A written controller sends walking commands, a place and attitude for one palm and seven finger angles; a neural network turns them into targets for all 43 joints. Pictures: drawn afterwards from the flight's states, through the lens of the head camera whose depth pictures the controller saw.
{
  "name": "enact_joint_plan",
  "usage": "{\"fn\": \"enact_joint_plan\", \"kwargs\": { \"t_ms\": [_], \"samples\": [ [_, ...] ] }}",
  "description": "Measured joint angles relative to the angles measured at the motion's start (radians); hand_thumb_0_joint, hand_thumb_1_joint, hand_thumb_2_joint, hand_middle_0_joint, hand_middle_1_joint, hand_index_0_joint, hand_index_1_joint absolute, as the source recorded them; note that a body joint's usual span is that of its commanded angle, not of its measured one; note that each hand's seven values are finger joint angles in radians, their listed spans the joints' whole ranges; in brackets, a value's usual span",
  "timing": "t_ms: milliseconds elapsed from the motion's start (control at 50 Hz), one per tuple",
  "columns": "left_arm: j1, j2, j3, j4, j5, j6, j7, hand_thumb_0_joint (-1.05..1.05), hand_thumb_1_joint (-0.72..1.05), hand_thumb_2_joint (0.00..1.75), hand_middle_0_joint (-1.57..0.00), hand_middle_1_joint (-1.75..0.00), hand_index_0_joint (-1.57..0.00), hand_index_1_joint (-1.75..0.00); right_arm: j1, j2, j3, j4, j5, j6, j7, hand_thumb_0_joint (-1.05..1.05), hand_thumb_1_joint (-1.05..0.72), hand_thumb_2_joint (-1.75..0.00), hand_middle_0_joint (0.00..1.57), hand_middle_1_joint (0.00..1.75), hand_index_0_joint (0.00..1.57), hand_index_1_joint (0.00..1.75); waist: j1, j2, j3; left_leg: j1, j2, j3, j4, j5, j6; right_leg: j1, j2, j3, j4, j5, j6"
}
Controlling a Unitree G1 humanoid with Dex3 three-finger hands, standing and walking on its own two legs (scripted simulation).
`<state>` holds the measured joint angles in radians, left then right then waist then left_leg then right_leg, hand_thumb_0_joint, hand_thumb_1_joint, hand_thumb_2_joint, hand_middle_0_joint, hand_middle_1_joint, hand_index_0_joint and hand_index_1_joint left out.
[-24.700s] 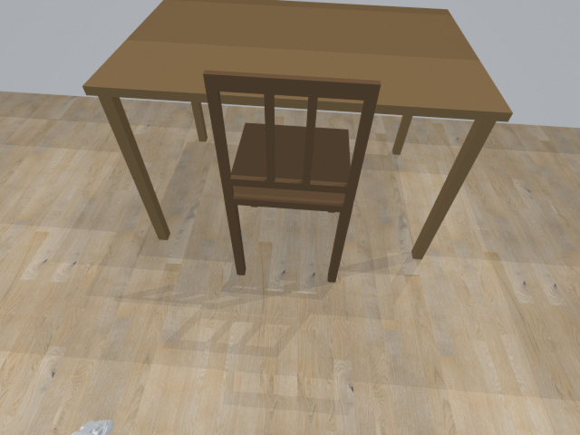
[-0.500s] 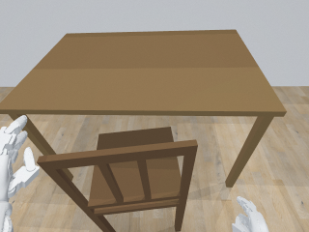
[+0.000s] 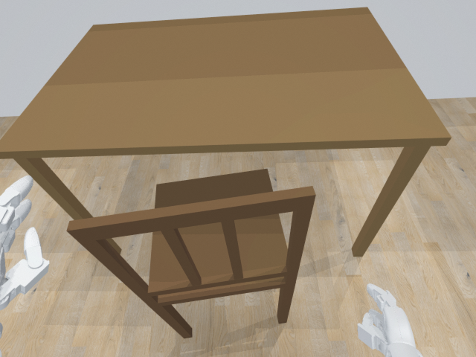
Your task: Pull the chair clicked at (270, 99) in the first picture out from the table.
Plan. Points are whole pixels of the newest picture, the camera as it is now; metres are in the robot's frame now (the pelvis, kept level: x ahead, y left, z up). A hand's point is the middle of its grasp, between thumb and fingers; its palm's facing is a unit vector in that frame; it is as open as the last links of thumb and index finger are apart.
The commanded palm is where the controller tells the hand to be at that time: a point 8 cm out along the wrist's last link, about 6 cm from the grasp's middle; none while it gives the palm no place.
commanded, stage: step back with the hand held close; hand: left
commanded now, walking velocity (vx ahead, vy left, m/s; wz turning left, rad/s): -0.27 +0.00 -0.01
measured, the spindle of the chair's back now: (184, 258) +0.32 +0.16 -0.10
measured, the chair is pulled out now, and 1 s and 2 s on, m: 0.16 0.16 0.16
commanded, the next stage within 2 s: stop stepping back and stand still in 1.82 s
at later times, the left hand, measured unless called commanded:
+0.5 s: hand (9, 297) +0.16 +0.28 +0.15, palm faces +0.36 -0.79 -0.50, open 7.4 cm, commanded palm +0.10 +0.32 +0.18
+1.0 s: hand (2, 306) +0.15 +0.27 +0.16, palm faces +0.34 -0.80 -0.49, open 7.4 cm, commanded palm +0.08 +0.32 +0.18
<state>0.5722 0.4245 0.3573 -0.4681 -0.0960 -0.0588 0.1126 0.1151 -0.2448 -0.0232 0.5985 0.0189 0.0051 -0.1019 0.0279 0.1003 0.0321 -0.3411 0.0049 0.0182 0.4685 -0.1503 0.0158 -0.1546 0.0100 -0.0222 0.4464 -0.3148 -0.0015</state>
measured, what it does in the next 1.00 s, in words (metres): shifts its weight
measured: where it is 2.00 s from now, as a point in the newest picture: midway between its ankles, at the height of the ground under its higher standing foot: outside the picture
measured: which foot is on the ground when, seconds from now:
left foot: down 0.00-1.00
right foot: down 0.00-1.00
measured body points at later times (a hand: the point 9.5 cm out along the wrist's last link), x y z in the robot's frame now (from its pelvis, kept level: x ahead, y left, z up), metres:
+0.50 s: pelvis -0.05 +0.02 +0.00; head -0.02 +0.01 +0.44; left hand +0.13 +0.32 +0.18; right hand +0.13 -0.23 -0.09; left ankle +0.06 +0.11 -0.74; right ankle -0.05 -0.12 -0.74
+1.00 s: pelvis -0.06 +0.02 -0.01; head -0.04 +0.03 +0.44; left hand +0.12 +0.31 +0.18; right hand +0.11 -0.23 -0.09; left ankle +0.06 +0.11 -0.74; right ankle -0.05 -0.12 -0.74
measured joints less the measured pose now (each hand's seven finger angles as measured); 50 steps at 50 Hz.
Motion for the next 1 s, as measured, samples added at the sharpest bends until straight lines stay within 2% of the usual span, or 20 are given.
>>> {"fn": "enact_joint_plan", "kwargs": {
  "t_ms": [340,500,700,940,1000],
  "samples": [
    [0.013,0.007,0.016,-0.039,0.004,-0.022,0.033,0.01,0.89,0.9,-0.21,-0.3,-0.22,-0.3,0.032,0.007,0.011,0.012,-0.002,-0.039,0.0,0.02,-0.91,-0.9,0.2,0.3,0.2,0.3,-0.018,-0.014,-0.008,-0.069,0.01,0.003,0.015,0.047,0.018,-0.074,0.008,0.004,0.019,0.048,0.015],
    [0.015,0.01,0.023,-0.054,0.011,-0.036,0.044,0.01,0.89,0.9,-0.21,-0.3,-0.22,-0.3,0.038,0.004,0.009,0.013,-0.007,-0.054,0.0,0.02,-0.91,-0.9,0.2,0.3,0.2,0.3,-0.017,-0.029,-0.007,-0.089,0.013,-0.001,0.015,0.063,0.022,-0.091,0.012,0.001,0.016,0.067,0.018],
    [0.007,0.02,0.027,-0.083,0.019,-0.053,0.046,0.01,0.89,0.9,-0.21,-0.3,-0.21,-0.3,0.016,0.017,0.01,0.015,-0.015,-0.06,0.006,0.02,-0.91,-0.9,0.2,0.3,0.21,0.3,-0.016,-0.044,0.008,-0.115,0.023,-0.002,0.028,0.075,0.022,-0.119,0.022,0.0,0.031,0.078,0.017],
    [0.024,0.038,0.04,-0.105,0.023,-0.077,0.049,0.01,0.89,0.9,-0.21,-0.3,-0.22,-0.3,0.029,0.02,0.004,0.033,-0.023,-0.052,0.01,0.02,-0.91,-0.9,0.2,0.3,0.21,0.3,-0.027,-0.045,-0.004,-0.137,0.034,-0.012,0.066,0.046,0.008,-0.127,0.035,-0.002,0.036,0.085,0.014],
    [0.02,0.036,0.035,-0.098,0.024,-0.077,0.053,0.01,0.89,0.9,-0.21,-0.3,-0.22,-0.3,0.037,0.017,0.002,0.046,-0.023,-0.048,0.005,0.02,-0.91,-0.9,0.2,0.3,0.21,0.3,-0.032,-0.048,-0.009,-0.132,0.034,-0.012,0.069,0.063,0.017,-0.122,0.036,0.0,0.041,0.081,0.017]
  ]
}}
